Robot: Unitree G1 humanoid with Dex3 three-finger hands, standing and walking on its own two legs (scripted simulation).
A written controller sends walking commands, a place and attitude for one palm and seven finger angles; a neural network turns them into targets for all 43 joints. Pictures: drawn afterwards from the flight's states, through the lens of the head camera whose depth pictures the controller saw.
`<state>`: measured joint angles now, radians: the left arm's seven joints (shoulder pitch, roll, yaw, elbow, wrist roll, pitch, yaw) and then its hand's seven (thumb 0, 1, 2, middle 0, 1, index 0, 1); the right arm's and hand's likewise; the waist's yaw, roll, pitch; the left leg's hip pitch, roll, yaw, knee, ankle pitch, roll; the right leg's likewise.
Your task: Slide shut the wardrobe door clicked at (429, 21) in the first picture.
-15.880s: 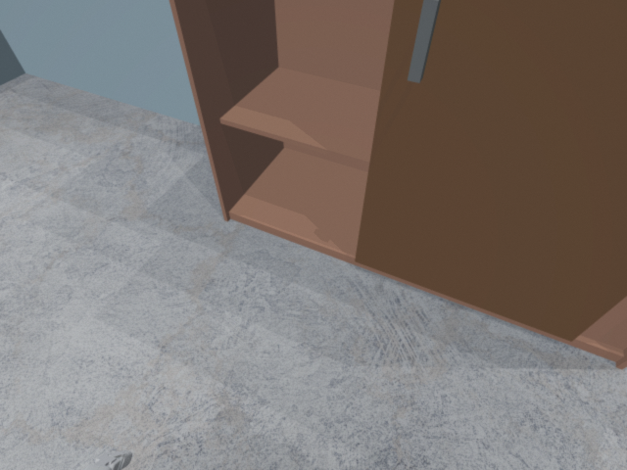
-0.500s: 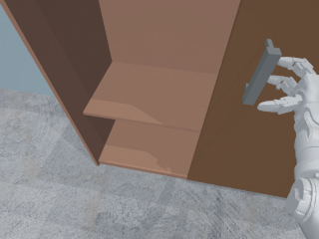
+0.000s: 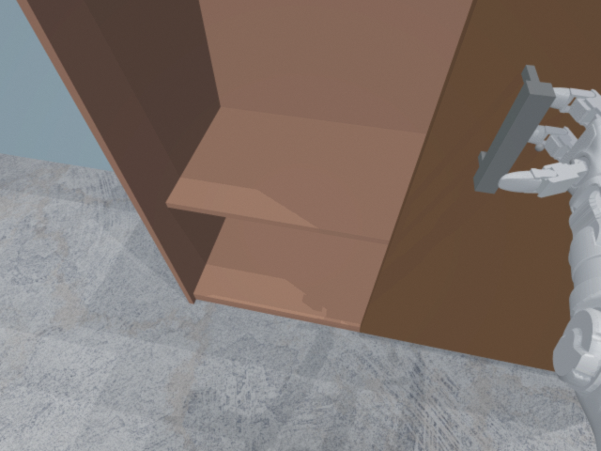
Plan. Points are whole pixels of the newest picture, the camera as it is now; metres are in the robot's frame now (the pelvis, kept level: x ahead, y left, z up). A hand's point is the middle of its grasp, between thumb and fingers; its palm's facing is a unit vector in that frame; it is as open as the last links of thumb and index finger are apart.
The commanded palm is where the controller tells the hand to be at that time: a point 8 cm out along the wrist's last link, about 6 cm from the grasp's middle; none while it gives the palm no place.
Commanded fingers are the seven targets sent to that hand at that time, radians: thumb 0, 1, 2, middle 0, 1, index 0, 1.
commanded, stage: slide the fingers in behind the handle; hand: right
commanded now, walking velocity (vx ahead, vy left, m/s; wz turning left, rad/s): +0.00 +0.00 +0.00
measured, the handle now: (505, 132) +0.53 -0.18 +0.16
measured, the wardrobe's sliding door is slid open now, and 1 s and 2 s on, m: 0.60 0.60 0.60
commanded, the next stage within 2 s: grip the handle and tug to test in 1.90 s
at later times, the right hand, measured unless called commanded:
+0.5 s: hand (538, 156) +0.48 -0.21 +0.16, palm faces +0.04 +1.00 +0.01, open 13.8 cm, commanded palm +0.46 -0.26 +0.16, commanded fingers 0.00 0.50 -0.30 0.30 1.20 0.30 1.20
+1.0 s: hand (519, 153) +0.48 -0.18 +0.16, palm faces +0.05 +1.00 +0.02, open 14.0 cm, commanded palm +0.45 -0.23 +0.16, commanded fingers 0.00 0.50 -0.30 0.30 1.20 0.30 1.20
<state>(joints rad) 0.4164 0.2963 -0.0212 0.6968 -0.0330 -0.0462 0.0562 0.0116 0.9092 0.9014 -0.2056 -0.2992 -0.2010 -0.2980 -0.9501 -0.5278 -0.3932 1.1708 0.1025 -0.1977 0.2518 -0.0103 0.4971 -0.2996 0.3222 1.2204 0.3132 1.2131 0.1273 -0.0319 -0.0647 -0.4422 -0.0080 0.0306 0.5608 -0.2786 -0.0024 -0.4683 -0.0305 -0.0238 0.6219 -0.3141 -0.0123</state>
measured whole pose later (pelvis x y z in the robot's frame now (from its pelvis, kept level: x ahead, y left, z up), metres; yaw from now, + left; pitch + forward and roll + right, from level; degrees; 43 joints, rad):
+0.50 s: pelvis +0.00 -0.01 +0.00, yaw +1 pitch +10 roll +2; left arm 0.43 0.28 -0.03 0.68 -0.03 -0.04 0.05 0.01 0.91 0.90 -0.21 -0.30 -0.20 -0.30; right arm -0.91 -0.51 -0.39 1.12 0.12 -0.19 0.24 -0.01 0.50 -0.30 0.33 1.22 0.32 1.22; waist 0.13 -0.03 -0.07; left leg -0.46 0.00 0.02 0.57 -0.27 -0.01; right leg -0.49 -0.03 -0.04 0.64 -0.32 -0.02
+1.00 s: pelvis +0.01 -0.01 +0.00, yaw +0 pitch +8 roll +1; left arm 0.38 0.27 -0.02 0.68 -0.03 -0.06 0.03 0.01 0.91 0.90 -0.21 -0.30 -0.20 -0.30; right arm -0.84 -0.39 -0.33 0.97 0.13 -0.15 0.17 -0.01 0.50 -0.30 0.30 1.21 0.30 1.20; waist 0.09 -0.04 -0.08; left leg -0.41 0.00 0.02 0.56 -0.29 -0.01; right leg -0.43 -0.02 -0.03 0.62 -0.33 -0.02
